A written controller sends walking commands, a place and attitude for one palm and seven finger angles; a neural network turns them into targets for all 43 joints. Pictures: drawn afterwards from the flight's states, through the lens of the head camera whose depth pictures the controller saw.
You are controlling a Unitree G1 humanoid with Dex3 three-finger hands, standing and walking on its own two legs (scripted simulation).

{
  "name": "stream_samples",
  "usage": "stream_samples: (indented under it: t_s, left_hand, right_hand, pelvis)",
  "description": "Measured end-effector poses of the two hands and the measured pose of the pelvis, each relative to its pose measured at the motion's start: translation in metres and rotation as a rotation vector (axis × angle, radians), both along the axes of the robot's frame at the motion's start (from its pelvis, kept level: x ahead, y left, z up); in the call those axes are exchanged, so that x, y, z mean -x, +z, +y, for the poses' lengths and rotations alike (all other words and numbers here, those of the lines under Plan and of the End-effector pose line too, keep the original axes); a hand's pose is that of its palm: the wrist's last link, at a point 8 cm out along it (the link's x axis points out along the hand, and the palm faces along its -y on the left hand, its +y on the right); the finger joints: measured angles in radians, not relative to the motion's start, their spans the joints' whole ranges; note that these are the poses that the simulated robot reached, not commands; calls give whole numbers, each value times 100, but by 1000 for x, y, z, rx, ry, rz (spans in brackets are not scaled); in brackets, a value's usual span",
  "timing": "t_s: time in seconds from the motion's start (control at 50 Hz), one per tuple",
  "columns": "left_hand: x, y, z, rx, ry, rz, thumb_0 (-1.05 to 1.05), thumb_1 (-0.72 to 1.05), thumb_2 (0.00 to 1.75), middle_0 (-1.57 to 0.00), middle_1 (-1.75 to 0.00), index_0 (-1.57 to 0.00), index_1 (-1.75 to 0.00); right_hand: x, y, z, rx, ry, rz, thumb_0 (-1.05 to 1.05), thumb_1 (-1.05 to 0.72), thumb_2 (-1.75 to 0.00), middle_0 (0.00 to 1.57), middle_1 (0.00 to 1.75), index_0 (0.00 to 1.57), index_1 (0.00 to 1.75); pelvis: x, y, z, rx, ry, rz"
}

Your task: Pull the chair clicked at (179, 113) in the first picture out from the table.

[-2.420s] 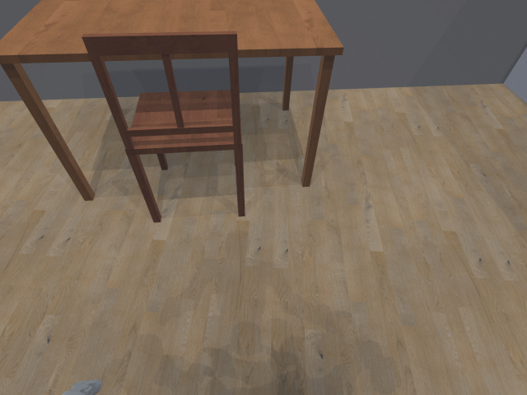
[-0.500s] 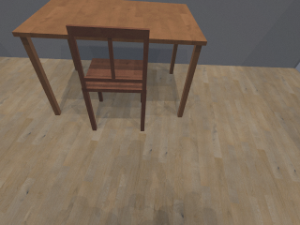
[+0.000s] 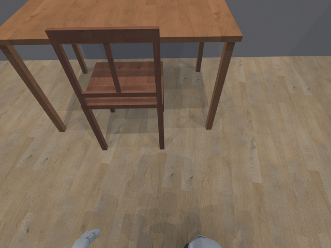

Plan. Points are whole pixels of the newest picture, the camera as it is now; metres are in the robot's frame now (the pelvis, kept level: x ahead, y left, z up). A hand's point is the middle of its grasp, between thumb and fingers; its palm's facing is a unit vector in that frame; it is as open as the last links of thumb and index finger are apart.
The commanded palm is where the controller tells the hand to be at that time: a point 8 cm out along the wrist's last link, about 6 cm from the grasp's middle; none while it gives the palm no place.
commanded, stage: take the last steps up to it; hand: left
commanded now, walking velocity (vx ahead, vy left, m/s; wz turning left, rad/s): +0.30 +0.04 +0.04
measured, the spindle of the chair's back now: (113, 69) +0.83 +0.24 -0.07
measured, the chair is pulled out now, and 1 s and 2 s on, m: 0.00 0.00 0.00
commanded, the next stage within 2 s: come to a stop and stand still in 0.90 s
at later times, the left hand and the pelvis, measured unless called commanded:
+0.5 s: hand out of the picture +0.10 +0.20 -0.16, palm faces +0.11 -0.98 -0.15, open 7.4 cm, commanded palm none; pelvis +0.16 +0.03 +0.02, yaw +1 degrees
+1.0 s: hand (117, 163) +0.40 +0.17 -0.14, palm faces +0.03 -0.97 -0.23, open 7.3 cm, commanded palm none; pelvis +0.33 -0.01 +0.02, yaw +0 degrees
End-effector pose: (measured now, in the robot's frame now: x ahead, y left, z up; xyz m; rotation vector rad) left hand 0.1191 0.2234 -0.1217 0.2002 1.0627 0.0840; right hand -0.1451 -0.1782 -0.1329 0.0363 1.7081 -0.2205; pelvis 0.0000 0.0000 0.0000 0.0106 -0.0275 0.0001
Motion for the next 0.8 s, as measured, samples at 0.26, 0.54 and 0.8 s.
stream_samples:
  t_s: [0.26, 0.54, 0.8]
  left_hand:
    - [22, 9, 8, -4, 158, 163, -2, 95, 89, -21, -30, -20, -30]
    - [9, -2, 33, 68, 200, 416, 0, 91, 89, -20, -30, -19, -30]
    - [-193, 8, 27, -11, 78, 212, 1, 94, 89, -20, -30, -19, -30]
  right_hand:
    - [-287, 27, -65, 122, 211, -505, 1, -91, -90, 19, 29, 20, 30]
    - [-376, 36, -18, 157, 218, -528, -1, -95, -90, 20, 30, 20, 30]
    - [-321, 14, -18, 58, 77, -139, 0, -92, -90, 20, 30, 20, 30]
  pelvis:
    - [-77, 26, -7, 31, 30, 12]
    - [-171, 27, 33, 12, 8, 8]
    - [-266, 22, 12, -18, -15, 5]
